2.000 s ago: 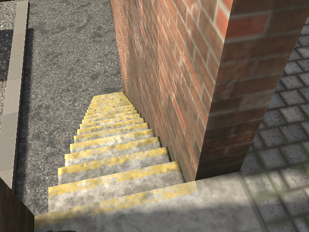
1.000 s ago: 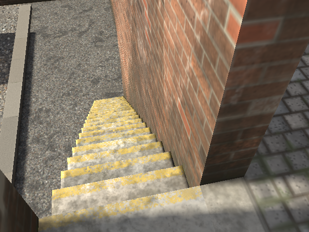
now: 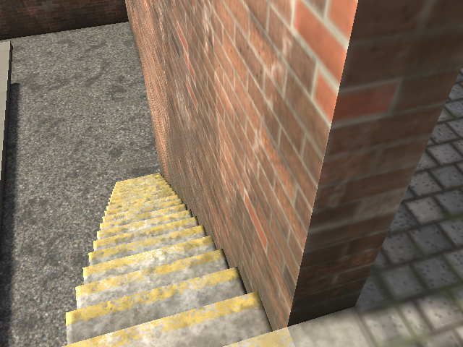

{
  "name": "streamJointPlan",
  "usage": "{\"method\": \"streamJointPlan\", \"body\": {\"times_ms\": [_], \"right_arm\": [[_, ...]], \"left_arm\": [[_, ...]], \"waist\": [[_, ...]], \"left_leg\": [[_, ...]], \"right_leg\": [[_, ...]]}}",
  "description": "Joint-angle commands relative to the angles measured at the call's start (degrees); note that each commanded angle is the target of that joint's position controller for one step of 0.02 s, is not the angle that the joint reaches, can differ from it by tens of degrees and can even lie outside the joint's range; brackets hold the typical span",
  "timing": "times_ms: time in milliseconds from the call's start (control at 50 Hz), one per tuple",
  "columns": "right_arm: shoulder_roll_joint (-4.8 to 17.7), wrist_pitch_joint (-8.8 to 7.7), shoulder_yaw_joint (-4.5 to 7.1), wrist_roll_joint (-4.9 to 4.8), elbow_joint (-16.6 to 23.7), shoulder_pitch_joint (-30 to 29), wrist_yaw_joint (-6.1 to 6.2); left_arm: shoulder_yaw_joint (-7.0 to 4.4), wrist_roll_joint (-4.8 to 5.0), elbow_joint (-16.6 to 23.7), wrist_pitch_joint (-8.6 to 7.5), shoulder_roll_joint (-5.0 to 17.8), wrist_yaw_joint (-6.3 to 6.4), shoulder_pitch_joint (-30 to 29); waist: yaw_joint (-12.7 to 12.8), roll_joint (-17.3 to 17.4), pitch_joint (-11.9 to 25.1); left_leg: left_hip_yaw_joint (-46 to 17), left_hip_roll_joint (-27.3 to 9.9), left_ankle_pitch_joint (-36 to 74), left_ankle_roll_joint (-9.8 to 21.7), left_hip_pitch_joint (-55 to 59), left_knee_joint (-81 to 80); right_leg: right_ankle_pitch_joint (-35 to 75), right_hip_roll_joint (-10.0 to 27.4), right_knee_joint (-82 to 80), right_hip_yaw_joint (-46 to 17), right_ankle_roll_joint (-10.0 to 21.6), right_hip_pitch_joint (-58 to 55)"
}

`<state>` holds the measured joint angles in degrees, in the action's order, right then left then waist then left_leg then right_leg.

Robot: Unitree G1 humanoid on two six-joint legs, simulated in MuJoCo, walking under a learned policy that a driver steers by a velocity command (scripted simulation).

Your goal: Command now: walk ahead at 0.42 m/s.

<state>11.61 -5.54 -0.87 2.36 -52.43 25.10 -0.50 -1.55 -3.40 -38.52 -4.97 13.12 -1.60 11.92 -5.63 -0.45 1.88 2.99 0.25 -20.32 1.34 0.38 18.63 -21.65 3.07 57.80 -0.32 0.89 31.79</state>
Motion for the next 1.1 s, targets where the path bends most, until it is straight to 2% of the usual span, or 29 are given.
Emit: {"method": "streamJointPlan", "body": {"times_ms": [20,120,140,160,180,200,260,380,460,560,580,620,640,660,680,700,720,740,760,800,860,880,900,940,960,980,1000,1060,1100], "right_arm": [[13.66,0.10,3.15,-0.28,5.49,-6.84,-1.27],[10.98,-0.55,3.06,1.89,2.76,-2.57,-3.18],[1.64,-1.55,0.65,2.94,4.61,4.86,-3.57],[3.27,-1.62,1.33,1.73,5.23,-1.85,-5.16],[4.54,-2.21,2.38,0.39,6.93,-9.37,-4.64],[5.57,-2.46,2.87,0.11,6.84,-11.04,-3.27],[2.06,-0.21,2.09,3.13,6.89,-8.31,-2.52],[2.51,1.83,2.26,0.06,8.24,-12.84,-4.78],[1.41,2.03,2.11,1.26,9.20,-19.77,-6.73],[3.32,0.95,2.21,-0.28,8.99,-22.22,-4.72],[3.21,0.69,2.30,-0.53,8.03,-16.90,-4.05],[6.18,-0.45,3.38,-1.11,7.18,-15.78,-2.48],[7.92,-1.39,4.36,-1.93,3.54,-7.76,-0.98],[13.01,-1.90,6.27,-1.48,0.95,7.32,1.42],[16.10,-1.38,6.48,-0.51,-0.53,14.19,1.45],[15.64,-2.50,7.71,0.87,-3.46,16.63,0.76],[12.07,-3.00,6.82,-0.68,-2.08,8.59,0.10],[6.22,-2.37,4.40,-1.34,-1.68,3.61,-0.72],[1.54,-1.47,1.99,-0.79,-0.57,-2.03,-1.44],[1.52,-0.48,0.27,-0.09,1.33,-8.50,-1.57],[3.46,-0.92,-0.52,2.71,-2.02,0.65,0.49],[11.70,0.34,3.44,-3.10,-1.83,1.87,0.80],[11.76,-0.63,3.35,-5.11,-3.88,3.09,0.82],[9.42,-0.08,3.31,-5.17,-5.79,7.40,1.50],[-6.35,-2.13,-3.00,3.82,-5.01,9.57,2.33],[-5.06,-1.56,-2.86,3.95,-6.28,11.33,2.62],[6.20,0.13,1.25,-4.68,-3.82,7.98,2.84],[6.50,1.96,1.12,-3.01,-2.00,8.99,2.66],[4.75,4.04,1.04,0.10,-2.72,9.23,3.74]], "left_arm": [[0.80,1.92,4.85,-0.77,1.71,-1.55,-8.28],[-1.87,1.15,0.82,-2.46,10.43,-0.47,2.15],[-2.02,0.08,-2.83,-2.04,13.40,0.01,17.38],[-1.48,-1.13,-7.46,-1.08,10.82,0.23,32.56],[-1.50,-0.35,-8.63,-1.99,10.61,0.74,28.45],[-0.85,1.40,-7.27,-2.06,7.75,1.32,18.31],[2.46,1.18,-5.19,-1.21,-0.92,2.68,6.22],[0.72,-1.72,-10.32,-2.71,3.22,3.33,11.22],[0.69,-4.15,-13.70,-1.57,5.48,1.05,16.43],[-1.02,-2.79,-15.19,-1.03,9.55,1.77,14.89],[-1.13,-4.94,-13.90,-1.01,10.95,1.72,11.42],[-2.57,-2.92,-13.82,0.48,13.80,1.09,12.45],[-1.85,-4.56,-15.75,1.05,12.55,0.00,16.20],[0.47,-7.61,-14.35,0.99,5.22,-1.52,17.22],[2.64,-6.96,-12.92,-0.29,-0.11,-4.64,21.77],[1.83,-2.69,-10.03,-1.06,2.23,-4.99,8.71],[1.52,-0.85,-7.91,-1.46,3.43,-3.49,1.59],[0.58,-1.28,-7.94,-1.30,7.22,-2.44,0.81],[1.91,-2.21,-6.83,-1.27,3.27,-1.44,0.70],[2.41,-2.31,-7.12,0.19,1.12,-1.37,3.79],[3.09,-4.19,-8.98,1.03,-0.36,-3.54,6.85],[-0.65,3.89,-10.12,5.51,2.29,1.87,11.32],[-2.26,4.81,-8.15,6.49,6.80,3.73,6.13],[-2.22,2.37,-8.00,7.46,5.81,4.75,1.29],[4.35,-7.19,-5.78,3.50,-5.49,-1.15,-3.75],[3.63,-6.69,-7.09,2.34,-5.65,-2.82,-3.02],[-0.42,2.91,-7.10,3.36,1.51,0.56,-5.50],[-0.15,2.29,-9.84,4.28,1.73,2.86,-2.80],[0.12,1.71,-9.81,3.31,0.19,2.72,-3.43]], "waist": [[1.54,5.46,-6.93],[9.51,1.34,0.95],[11.16,-13.79,19.09],[17.60,-13.29,17.51],[16.07,-9.19,1.78],[12.09,-8.09,-4.75],[3.73,-4.35,-2.55],[3.83,-1.26,-0.91],[4.97,-3.21,-3.12],[4.58,-4.60,-5.67],[1.19,-5.79,-4.50],[1.64,-5.26,-2.49],[0.57,-3.70,0.17],[-2.42,5.68,8.83],[-0.60,12.92,23.90],[-6.97,5.04,7.52],[-4.94,4.96,-2.36],[-1.67,3.30,-1.86],[2.71,3.91,-0.36],[6.77,0.85,-3.42],[6.04,2.77,-1.43],[10.80,0.37,-1.59],[9.24,0.12,-5.88],[6.50,1.73,-5.46],[-0.61,6.88,0.57],[0.03,5.67,-0.40],[4.07,-2.32,-1.78],[3.09,2.56,-2.84],[1.09,6.76,-4.89]], "left_leg": [[-6.46,-10.22,12.37,9.33,-16.36,-10.89],[-5.79,-7.50,31.22,5.83,-15.11,13.37],[-2.59,2.52,7.24,1.21,-31.21,33.51],[-6.78,5.48,-14.88,1.12,-42.79,50.53],[-11.41,1.53,-8.82,3.30,-50.07,56.03],[-9.39,-2.82,-3.72,4.15,-48.12,57.31],[-9.47,-7.18,-0.15,4.47,-35.84,52.16],[-6.01,-4.85,18.61,0.62,-39.34,34.75],[-4.57,-4.36,22.20,1.38,-37.41,29.64],[-3.65,-3.03,13.91,2.31,-37.16,24.15],[-5.72,-3.23,17.94,2.71,-32.34,30.29],[3.75,3.44,7.47,1.67,-24.00,18.47],[5.10,8.07,14.22,3.08,-10.27,16.31],[-8.10,2.41,35.94,13.53,12.69,22.28],[-36.88,-12.71,39.54,27.13,29.47,11.03],[-36.97,-12.17,25.24,19.19,19.69,6.75],[-32.01,-12.21,11.25,16.69,3.65,4.98],[-30.87,-10.84,6.33,16.56,-6.89,4.97],[-31.07,-10.00,5.62,16.38,-16.60,7.07],[-26.77,-9.28,0.27,16.10,-33.27,4.93],[-21.16,-3.79,6.00,13.86,-37.46,12.40],[-25.89,-9.44,31.18,15.06,-38.04,3.80],[-27.56,-9.36,33.42,15.50,-32.12,9.53],[-26.93,-7.40,22.32,15.28,-23.12,14.06],[-15.28,-0.18,2.60,10.06,-21.32,23.56],[-11.62,3.18,-1.95,9.75,-29.68,25.33],[-21.35,-3.38,2.61,13.56,-31.37,17.92],[-19.67,-2.68,13.72,12.96,-26.56,28.70],[-19.28,-2.24,17.35,12.83,-22.03,36.27]], "right_leg": [[6.25,-0.86,-14.82,3.87,-1.55,-10.33],[23.24,-1.88,-23.98,2.00,8.60,-30.94],[25.25,12.69,-26.33,-19.23,22.06,-59.07],[15.53,20.19,-37.95,-38.87,23.50,-61.70],[3.48,19.41,-41.53,-34.14,17.94,-48.21],[1.94,18.42,-43.07,-25.65,15.82,-35.23],[13.82,16.95,-48.21,-14.22,14.08,-20.61],[37.35,13.97,-49.51,4.01,12.91,-27.83],[43.38,14.35,-47.21,11.31,11.03,-26.96],[48.54,16.39,-42.76,13.36,8.78,-33.97],[57.86,18.38,-39.54,13.38,8.36,-32.47],[64.41,13.64,-28.78,18.35,6.87,-34.96],[65.38,11.03,-15.13,18.27,5.70,-26.30],[37.81,6.57,10.39,17.26,-1.03,-4.85],[-13.80,-3.69,30.32,6.38,-3.48,9.72],[-10.21,-4.48,32.32,-4.65,0.12,20.70],[-5.89,-1.12,31.22,-6.58,2.04,21.40],[-3.19,0.22,31.78,-5.88,2.67,18.33],[-0.09,1.10,31.70,-8.87,3.22,14.69],[0.27,1.71,25.44,-7.18,2.18,10.33],[15.77,1.20,25.92,-3.15,0.76,11.41],[19.47,1.01,17.15,-1.19,-2.53,-0.71],[26.40,2.83,10.61,-4.44,-2.08,7.86],[32.37,2.82,2.96,-3.77,-0.50,14.03],[46.10,4.40,-6.83,-5.84,0.10,15.70],[52.54,1.32,-12.07,-0.62,1.51,6.14],[53.23,-2.34,-10.38,2.02,0.13,0.42],[47.01,-2.55,-16.95,0.75,-0.48,-2.24],[44.66,-2.53,-21.54,-0.02,-0.19,-1.98]]}}
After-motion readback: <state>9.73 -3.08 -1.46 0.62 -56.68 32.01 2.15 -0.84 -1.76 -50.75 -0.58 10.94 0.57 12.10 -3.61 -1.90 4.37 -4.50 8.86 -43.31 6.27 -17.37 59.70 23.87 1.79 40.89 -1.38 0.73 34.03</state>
